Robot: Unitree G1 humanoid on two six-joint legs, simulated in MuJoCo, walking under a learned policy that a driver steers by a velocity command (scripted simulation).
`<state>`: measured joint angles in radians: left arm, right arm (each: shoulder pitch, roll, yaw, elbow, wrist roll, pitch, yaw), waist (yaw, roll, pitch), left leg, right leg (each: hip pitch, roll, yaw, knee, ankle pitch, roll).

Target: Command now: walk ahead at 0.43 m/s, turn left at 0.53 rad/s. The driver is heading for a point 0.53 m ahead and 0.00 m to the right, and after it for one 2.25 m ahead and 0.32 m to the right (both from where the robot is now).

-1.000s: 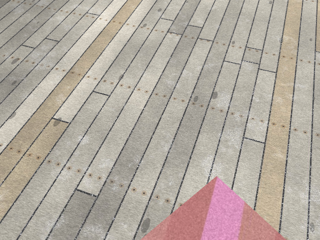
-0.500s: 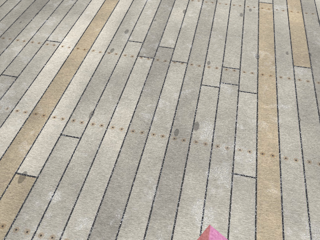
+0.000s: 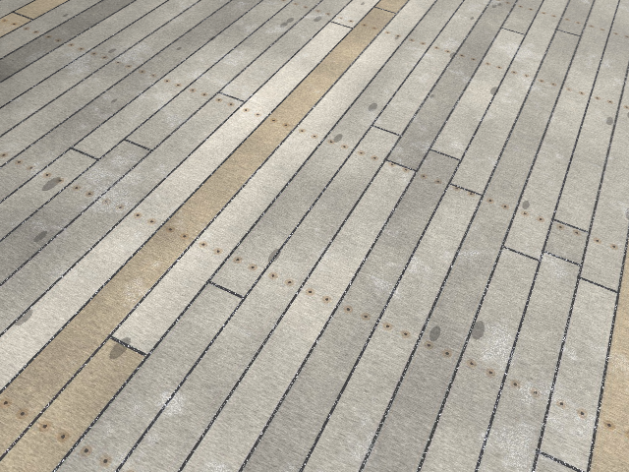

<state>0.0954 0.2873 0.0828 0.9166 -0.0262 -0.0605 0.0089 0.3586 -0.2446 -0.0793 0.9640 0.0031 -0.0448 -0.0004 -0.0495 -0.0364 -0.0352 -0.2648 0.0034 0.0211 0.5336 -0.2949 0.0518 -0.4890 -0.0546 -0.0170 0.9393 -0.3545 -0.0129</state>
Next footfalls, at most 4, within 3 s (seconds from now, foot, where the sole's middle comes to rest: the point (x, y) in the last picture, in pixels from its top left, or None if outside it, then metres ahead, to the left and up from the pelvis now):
0.40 right None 0.40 -0.11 -0.78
0.86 left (217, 416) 0.66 0.15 -0.78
1.34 right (333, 428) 0.63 -0.10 -0.78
1.80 left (284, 284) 1.03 0.00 -0.78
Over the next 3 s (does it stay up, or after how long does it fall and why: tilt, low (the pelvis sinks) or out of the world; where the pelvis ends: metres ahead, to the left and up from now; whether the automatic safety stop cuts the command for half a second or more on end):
stays up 1.46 -0.26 -0.01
